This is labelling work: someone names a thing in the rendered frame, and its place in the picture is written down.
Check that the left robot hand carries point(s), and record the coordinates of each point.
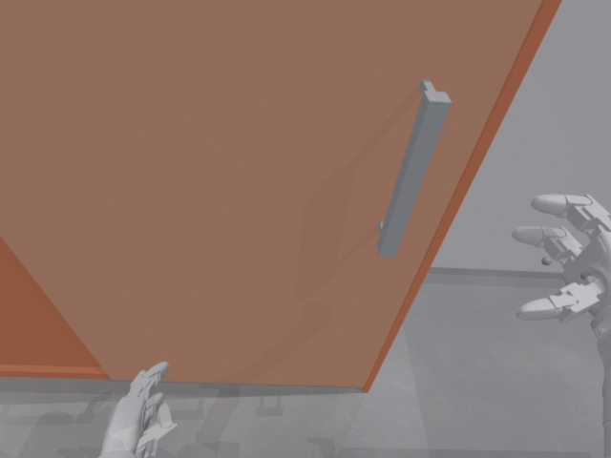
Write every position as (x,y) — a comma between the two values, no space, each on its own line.
(132,416)

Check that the wardrobe door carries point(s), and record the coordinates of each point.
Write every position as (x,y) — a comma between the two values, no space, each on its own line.
(201,182)
(32,331)

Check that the handle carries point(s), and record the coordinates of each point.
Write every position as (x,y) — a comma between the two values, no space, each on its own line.
(428,124)

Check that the right robot hand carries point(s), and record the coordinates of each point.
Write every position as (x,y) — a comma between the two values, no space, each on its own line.
(579,296)

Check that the robot right forearm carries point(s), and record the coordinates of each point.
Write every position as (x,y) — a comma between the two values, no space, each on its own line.
(601,325)

